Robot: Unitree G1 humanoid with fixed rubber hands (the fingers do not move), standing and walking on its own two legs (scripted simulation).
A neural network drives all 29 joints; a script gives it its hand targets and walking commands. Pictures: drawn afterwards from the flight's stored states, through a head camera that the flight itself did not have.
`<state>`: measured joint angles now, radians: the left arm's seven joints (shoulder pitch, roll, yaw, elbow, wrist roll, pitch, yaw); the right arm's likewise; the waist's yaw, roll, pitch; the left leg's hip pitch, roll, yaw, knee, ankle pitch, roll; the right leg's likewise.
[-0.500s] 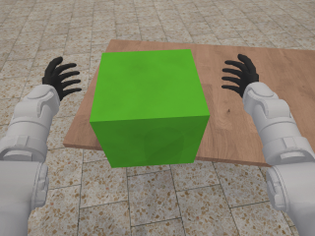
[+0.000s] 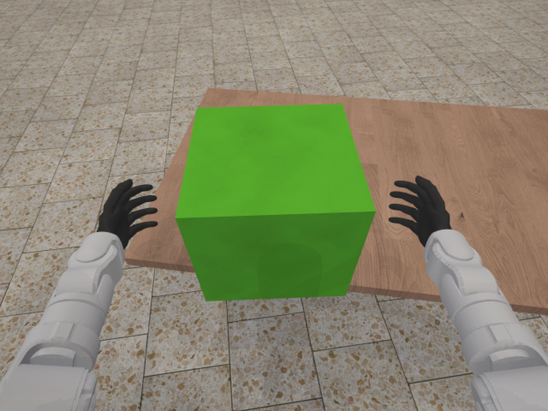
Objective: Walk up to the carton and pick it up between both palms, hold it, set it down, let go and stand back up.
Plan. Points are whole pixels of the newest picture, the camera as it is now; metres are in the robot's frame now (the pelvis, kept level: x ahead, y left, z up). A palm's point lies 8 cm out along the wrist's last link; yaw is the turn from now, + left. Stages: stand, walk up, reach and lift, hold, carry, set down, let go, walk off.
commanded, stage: set down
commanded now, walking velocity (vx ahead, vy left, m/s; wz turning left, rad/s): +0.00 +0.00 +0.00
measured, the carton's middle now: (273, 204) +0.50 +0.02 +0.00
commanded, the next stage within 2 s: let go in 0.88 s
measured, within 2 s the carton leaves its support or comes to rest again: neither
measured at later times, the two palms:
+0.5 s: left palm (116, 285) +0.32 +0.25 +0.02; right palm (436, 281) +0.33 -0.23 +0.02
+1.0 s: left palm (116, 351) +0.24 +0.25 -0.04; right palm (430, 333) +0.27 -0.22 -0.04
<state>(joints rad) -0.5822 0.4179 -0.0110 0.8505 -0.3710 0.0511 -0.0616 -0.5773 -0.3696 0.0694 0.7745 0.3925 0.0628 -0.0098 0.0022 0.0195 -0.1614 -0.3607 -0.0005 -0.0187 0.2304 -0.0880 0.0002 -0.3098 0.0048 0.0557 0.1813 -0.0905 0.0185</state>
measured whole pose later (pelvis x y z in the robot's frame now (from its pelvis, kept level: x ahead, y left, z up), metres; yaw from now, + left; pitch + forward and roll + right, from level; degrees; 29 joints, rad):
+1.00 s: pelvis +0.00 +0.00 -0.01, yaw +1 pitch +8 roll -1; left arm -0.06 0.29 -0.04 0.74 -0.29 -0.37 -0.04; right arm -0.10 -0.29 0.08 0.78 0.35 -0.40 0.04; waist 0.01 0.01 -0.06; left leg -0.37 -0.01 -0.05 0.43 -0.20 0.00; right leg -0.31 0.01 0.04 0.38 -0.21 0.02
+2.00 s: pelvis +0.02 -0.02 -0.02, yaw +2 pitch +1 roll +0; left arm 0.41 0.26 0.03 0.68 0.04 -0.01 0.00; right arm 0.27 -0.28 -0.03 0.96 -0.07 0.00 0.03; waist 0.02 0.00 -0.08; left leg -0.24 0.01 -0.06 0.52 -0.30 -0.03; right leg -0.20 0.03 0.03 0.53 -0.34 -0.02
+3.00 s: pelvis -0.02 -0.01 -0.01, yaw +1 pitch -2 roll +0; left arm 0.45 0.12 -0.03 1.15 0.02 -0.02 0.04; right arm 0.35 -0.14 0.01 1.23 -0.02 0.01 -0.02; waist 0.00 0.01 -0.03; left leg -0.20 -0.02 -0.04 0.43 -0.20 0.00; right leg -0.17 0.00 0.05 0.45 -0.25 0.01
